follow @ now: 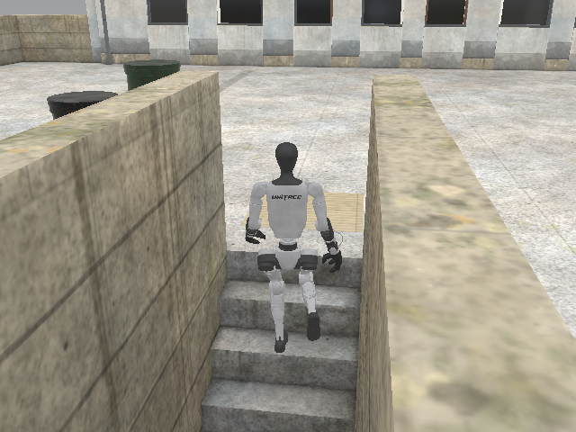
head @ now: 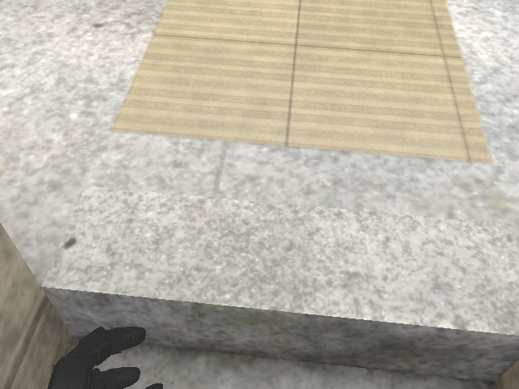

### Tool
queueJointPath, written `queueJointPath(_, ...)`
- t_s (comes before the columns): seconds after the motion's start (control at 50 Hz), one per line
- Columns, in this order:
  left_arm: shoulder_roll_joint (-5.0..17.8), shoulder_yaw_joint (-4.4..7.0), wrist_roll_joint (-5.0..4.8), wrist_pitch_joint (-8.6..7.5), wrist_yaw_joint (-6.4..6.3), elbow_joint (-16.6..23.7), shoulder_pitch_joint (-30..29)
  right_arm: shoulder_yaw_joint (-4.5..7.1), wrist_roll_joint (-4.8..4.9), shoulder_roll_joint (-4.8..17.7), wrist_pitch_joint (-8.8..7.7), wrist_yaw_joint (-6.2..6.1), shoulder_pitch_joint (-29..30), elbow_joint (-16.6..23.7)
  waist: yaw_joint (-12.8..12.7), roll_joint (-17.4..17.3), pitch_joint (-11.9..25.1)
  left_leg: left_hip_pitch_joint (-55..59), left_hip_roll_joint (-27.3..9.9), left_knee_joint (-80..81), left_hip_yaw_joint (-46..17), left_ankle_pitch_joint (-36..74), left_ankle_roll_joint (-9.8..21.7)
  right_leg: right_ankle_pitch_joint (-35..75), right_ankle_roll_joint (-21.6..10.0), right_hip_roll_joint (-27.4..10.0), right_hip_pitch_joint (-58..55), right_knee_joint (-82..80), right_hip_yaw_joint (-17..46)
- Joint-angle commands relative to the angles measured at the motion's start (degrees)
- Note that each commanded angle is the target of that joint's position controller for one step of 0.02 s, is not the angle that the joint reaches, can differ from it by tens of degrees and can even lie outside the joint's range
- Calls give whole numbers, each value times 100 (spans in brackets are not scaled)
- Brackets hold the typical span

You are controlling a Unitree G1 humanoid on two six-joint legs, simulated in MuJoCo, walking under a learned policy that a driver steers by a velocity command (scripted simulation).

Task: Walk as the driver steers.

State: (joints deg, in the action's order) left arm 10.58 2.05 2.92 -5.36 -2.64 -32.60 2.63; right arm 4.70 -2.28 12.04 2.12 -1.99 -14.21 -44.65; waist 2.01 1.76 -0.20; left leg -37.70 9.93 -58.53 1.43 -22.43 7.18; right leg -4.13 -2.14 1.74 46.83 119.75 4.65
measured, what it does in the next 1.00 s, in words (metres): climbs: right foot 0.21 m higher, then left foot 0.21 m lower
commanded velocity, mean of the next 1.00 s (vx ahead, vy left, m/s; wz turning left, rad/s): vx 0.06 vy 0.00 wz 0.09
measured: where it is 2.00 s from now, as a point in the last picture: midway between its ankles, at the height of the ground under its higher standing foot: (188, 273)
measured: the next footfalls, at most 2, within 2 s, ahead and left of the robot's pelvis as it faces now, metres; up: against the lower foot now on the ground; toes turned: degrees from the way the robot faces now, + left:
right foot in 0.42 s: +0.23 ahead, -0.10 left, +0.21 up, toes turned +5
left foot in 0.94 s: +0.12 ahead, +0.14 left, +0.00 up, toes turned +8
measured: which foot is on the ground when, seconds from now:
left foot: down 0.00-0.52, up 0.54-0.92, down 0.94-1.00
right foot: up 0.00-0.40, down 0.42-0.92, up 0.94-1.00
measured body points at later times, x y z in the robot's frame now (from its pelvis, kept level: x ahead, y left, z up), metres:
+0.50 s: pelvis +0.13 -0.01 +0.12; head +0.19 -0.01 +0.56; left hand +0.35 +0.15 +0.02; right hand +0.13 -0.27 -0.02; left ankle +0.08 +0.04 -0.64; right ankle +0.18 -0.10 -0.46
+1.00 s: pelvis +0.18 +0.04 +0.06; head +0.19 +0.06 +0.51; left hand +0.42 +0.24 -0.01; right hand +0.16 -0.19 -0.07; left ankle +0.08 +0.13 -0.66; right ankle +0.15 -0.09 -0.33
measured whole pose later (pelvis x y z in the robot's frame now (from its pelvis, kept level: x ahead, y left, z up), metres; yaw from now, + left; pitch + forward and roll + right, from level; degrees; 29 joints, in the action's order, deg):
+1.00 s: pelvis +0.18 +0.04 +0.06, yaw +1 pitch +4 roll +1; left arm 9.0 2.5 1.7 -2.1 -5.0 -33.6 3.4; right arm 0.6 -4.3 9.2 -4.1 -2.0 -25.6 -48.0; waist 7.4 3.0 2.8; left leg -9.5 1.7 -29.1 6.9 -22.5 4.0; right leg -45.6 -5.9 9.0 58.5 129.6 7.5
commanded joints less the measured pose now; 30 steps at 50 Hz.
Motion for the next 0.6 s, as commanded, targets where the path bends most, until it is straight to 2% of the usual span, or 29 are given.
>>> queueJointPath(0.02, 45, -121, 105, 32, -67, 246, 650, 89, 62, 216, -382, -50, 173, 83, -485, -161, -227, 1008, -1078, 2917, -2296, 2083, 353, -410, 6, 11, 1507, 112, 342)
queueJointPath(0.04, 27, -135, 77, 81, -64, 239, 546, 82, 71, 196, -427, -98, -118, -2, -360, -68, -185, 1399, -1083, 2800, -2096, 2953, 82, -518, 43, -23, 1790, -274, 422)
queueJointPath(0.06, -74, -169, -36, 103, -66, 245, 355, 101, -3, 283, -410, -138, -446, -107, -196, -162, -11, 1857, -1255, 2943, -2038, 3927, -57, -786, 17, 92, 2100, -132, 227)
queueJointPath(0.08, -189, -186, -118, 117, -103, 232, 107, 165, -26, 443, -422, -180, -728, -183, -1, -224, 139, 2316, -1378, 3007, -2084, 4428, -13, -1022, -13, 168, 2515, 322, 61)
queueJointPath(0.1, -218, -192, -117, 112, -106, 205, 42, 164, 5, 477, -441, -204, -837, -166, 40, -105, 301, 2646, -1416, 3005, -2018, 4537, -86, -1000, -18, 116, 2730, 323, 33)
queueJointPath(0.12, -403, -246, -132, 83, -160, 247, -249, 122, 0, 415, -514, -210, -1043, -267, 248, -337, 428, 2969, -1561, 3170, -2128, 4398, -77, -1110, -52, 213, 3159, 905, 13)
queueJointPath(0.16, -553, -352, -176, 52, -175, 323, -516, 100, 88, 499, -555, -219, -912, -315, 211, -168, 241, 2996, -1558, 3310, -2061, 3672, -153, -1276, -21, 160, 3663, 980, -81)
queueJointPath(0.18, -651, -429, -148, 83, -190, 403, -729, 41, 115, 360, -515, -245, -1004, -383, 219, -138, 168, 2872, -1474, 3352, -2015, 3572, -285, -1243, -78, 111, 3657, 800, -86)
queueJointPath(0.2, -665, -479, -114, 152, -195, 509, -1029, 33, 89, 331, -468, -239, -1105, -468, 230, -239, 156, 2773, -1301, 3557, -1819, 3102, -418, -1192, -55, 40, 3531, 69, -470)
queueJointPath(0.22, -643, -493, -106, 216, -196, 525, -1198, 13, 89, 291, -436, -273, -1123, -474, 297, -391, 185, 2749, -1268, 3673, -1850, 3093, -412, -1075, -20, -30, 3400, -268, -714)
queueJointPath(0.24, -635, -490, -112, 293, -183, 527, -1186, 12, 42, 341, -418, -304, -1115, -454, 296, -432, 298, 2923, -1348, 3692, -1956, 3310, -346, -997, 33, -78, 3336, -427, -854)
queueJointPath(0.26, -669, -506, -103, 350, -170, 506, -1133, 20, 12, 377, -396, -335, -1166, -423, 320, -430, 431, 3259, -1464, 3616, -2087, 3744, -308, -969, 92, -138, 3438, -429, -832)
queueJointPath(0.28, -771, -506, -201, 459, -177, 594, -1261, 78, -24, 637, -357, -463, -1330, -458, 298, -728, 762, 3641, -1894, 3887, -2122, 4747, -141, -1774, 20, -157, 3255, -225, -628)
queueJointPath(0.3, -687, -513, -223, 569, -166, 621, -1176, 163, -49, 856, -293, -482, -1314, -346, 249, -786, 840, 3864, -2046, 4360, -1913, 5690, -125, -2359, -36, -198, 2673, -1208, -934)
queueJointPath(0.32, -620, -488, -217, 639, -172, 557, -1377, 168, -26, 752, -230, -494, -1528, -397, 439, -786, 676, 4001, -2029, 4541, -1877, 6060, -225, -2612, -117, -142, 2414, -1655, -1098)
queueJointPath(0.36, -916, -532, -248, 744, -125, 338, -950, 113, -148, 484, -88, -584, -1511, -408, 257, -1147, 1014, 4382, -1996, 4567, -1328, 7024, -35, -3063, -427, -5, 1502, -2270, -1104)
queueJointPath(0.38, -855, -501, -271, 778, -91, 232, -775, 100, -110, 475, -64, -581, -1427, -320, 169, -990, 1070, 4352, -1961, 4513, -1065, 7735, -13, -3401, -518, 112, 880, -2826, -1151)
queueJointPath(0.4, -748, -464, -299, 815, -73, 164, -488, 66, -78, 464, -83, -571, -1190, -178, -31, -837, 1081, 4089, -1949, 4441, -995, 8462, 33, -3661, -555, 265, 49, -3556, -1142)
queueJointPath(0.42, -521, -362, -362, 837, -80, 93, -281, 82, -36, 622, -89, -577, -959, 0, -210, -918, 1213, 4066, -2090, 4351, -1045, 9237, 68, -4071, -525, 457, -596, -4221, -1064)
queueJointPath(0.44, -416, -303, -398, 844, -103, 2, 8, 95, 16, 760, -97, -534, -956, 89, -305, -876, 1336, 4232, -2204, 4138, -1092, 9578, 112, -4112, -478, 520, -1069, -4786, -952)
queueJointPath(0.46, -497, -259, -469, 805, -135, -147, 382, 102, 128, 739, -57, -402, -1113, 53, -430, -308, 1568, 3568, -2032, 3934, -774, 9681, -61, -2838, -596, 502, -2106, -4715, -769)
queueJointPath(0.48, -518, -209, -510, 816, -179, -369, 703, 105, 177, 885, -34, -301, -981, 65, -636, -204, 1643, 2993, -1857, 3901, -616, 8918, -155, -2362, -587, 610, -2769, -5039, -653)
queueJointPath(0.5, -333, -81, -457, 860, -233, -468, 779, 88, 174, 882, -35, -190, -821, 156, -747, 35, 1450, 2396, -1537, 3595, -473, 7592, -213, -2594, -662, 545, -3131, -5573, -367)
queueJointPath(0.52, -223, -16, -327, 891, -289, -681, 1017, 62, 148, 777, -36, -72, -555, 282, -899, 650, 1346, 1940, -1029, 2789, -240, 5853, -247, -2795, -845, 284, -3345, -6490, 377)
queueJointPath(0.54, -101, 37, -175, 925, -352, -890, 1010, 0, 34, 410, -31, 36, -402, 395, -859, 1901, 1222, 1472, -246, 517, -305, 1377, -365, -2664, -1456, -567, -2857, -7534, 2096)
queueJointPath(0.56, -17, 52, 8, 856, -386, -811, 969, -123, -14, -34, -82, 58, -28, 624, -941, 1047, 1101, 1019, 394, -2440, -1416, -206, -528, -2656, -1764, -974, -1927, -7889, 3555)
queueJointPath(0.58, -33, 66, 12, 671, -401, -687, 414, -134, -86, -273, -88, 25, 85, 884, -570, -22, 662, 507, 314, -4095, -2283, -705, -569, -2556, -1694, -1049, -1053, -7486, 3668)
queueJointPath(0.6, 93, 120, 49, 510, -387, -671, 62, -142, -138, -345, -58, -48, -149, 921, -134, -397, 249, 285, 132, -4666, -2369, -756, -485, -2675, -1580, -1041, -504, -7156, 3410)
Over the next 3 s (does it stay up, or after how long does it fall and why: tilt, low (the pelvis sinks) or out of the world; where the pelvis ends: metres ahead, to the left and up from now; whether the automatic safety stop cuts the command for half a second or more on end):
stays up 1.06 0.01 0.48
